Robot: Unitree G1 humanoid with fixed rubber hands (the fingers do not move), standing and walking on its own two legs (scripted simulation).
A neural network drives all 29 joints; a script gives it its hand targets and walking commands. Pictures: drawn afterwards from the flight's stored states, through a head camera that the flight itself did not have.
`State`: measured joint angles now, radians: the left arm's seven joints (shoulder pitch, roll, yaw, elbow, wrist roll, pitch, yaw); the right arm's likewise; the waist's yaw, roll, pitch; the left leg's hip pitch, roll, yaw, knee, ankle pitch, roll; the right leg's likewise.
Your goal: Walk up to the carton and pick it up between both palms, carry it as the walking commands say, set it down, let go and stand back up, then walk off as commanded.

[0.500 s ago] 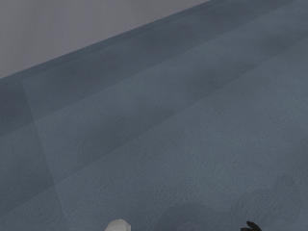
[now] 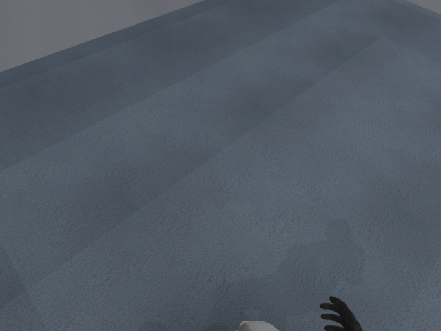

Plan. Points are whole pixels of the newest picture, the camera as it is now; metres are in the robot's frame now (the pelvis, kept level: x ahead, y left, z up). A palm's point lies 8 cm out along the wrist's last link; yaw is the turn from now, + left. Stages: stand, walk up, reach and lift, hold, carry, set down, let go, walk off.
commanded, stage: walk up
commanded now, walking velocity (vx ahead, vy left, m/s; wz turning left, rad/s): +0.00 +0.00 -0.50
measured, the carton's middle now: out of the picture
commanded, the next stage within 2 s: none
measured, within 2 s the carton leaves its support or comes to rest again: neither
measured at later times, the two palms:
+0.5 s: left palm (145, 296) +0.18 +0.15 -0.11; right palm out of the picture -0.02 -0.35 -0.13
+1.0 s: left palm (221, 211) +0.38 +0.01 -0.13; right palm out of the picture -0.06 -0.37 -0.10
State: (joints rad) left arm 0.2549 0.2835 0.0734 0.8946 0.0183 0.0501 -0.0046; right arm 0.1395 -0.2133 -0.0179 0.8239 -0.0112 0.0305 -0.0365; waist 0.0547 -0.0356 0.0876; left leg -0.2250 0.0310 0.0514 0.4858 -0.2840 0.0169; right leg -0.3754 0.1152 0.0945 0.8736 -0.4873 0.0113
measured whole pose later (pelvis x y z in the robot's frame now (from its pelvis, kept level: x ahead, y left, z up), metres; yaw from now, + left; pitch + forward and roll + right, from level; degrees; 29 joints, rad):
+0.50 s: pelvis +0.02 -0.07 +0.00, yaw -17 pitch +0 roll +1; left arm 0.17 0.24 0.04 0.92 0.01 0.03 0.00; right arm 0.22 -0.29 -0.05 0.93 -0.01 0.06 -0.01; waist -0.02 0.01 0.06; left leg -0.40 0.10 0.05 1.02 -0.44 -0.05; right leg -0.20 0.06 0.03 0.44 -0.24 -0.06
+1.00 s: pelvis +0.14 -0.16 +0.00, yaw -30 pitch -1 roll -3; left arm 0.13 0.32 0.09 0.83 0.03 0.06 -0.13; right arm 0.44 -0.26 -0.05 1.02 -0.02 -0.03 -0.04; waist -0.02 -0.03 0.06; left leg -0.01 0.24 0.19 0.39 -0.33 -0.14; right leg -0.64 -0.07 0.04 1.05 -0.15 0.06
